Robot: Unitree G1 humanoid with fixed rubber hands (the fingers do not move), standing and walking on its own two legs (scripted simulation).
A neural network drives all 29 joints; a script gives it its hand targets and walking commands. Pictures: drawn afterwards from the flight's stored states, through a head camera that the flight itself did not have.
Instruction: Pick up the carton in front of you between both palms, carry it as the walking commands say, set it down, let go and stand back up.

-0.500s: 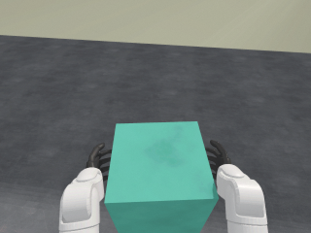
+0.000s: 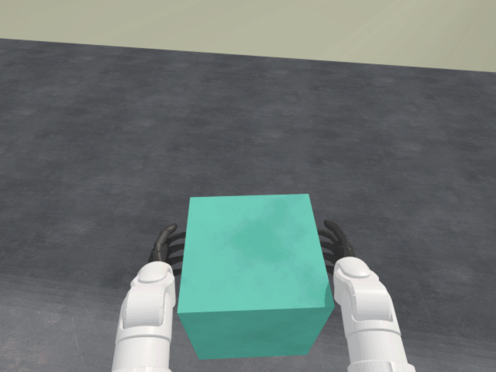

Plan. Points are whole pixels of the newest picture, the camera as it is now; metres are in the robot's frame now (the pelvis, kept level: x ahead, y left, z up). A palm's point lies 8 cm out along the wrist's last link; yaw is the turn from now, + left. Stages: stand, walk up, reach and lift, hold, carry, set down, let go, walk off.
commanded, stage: carry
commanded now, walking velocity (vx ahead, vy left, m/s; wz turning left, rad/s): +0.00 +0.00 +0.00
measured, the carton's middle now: (251, 280) +0.30 +0.00 -0.05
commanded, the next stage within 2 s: hold in 0.22 s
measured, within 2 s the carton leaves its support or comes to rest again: neither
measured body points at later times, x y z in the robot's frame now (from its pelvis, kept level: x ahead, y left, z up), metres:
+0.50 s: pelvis -0.02 -0.01 +0.01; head -0.02 +0.01 +0.46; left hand +0.28 +0.14 +0.02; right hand +0.27 -0.16 +0.03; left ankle +0.07 +0.12 -0.73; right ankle -0.06 -0.11 -0.73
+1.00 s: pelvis -0.06 +0.02 -0.06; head +0.15 +0.03 +0.34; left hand +0.35 +0.14 -0.14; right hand +0.34 -0.17 -0.13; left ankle +0.07 +0.11 -0.73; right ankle -0.06 -0.11 -0.73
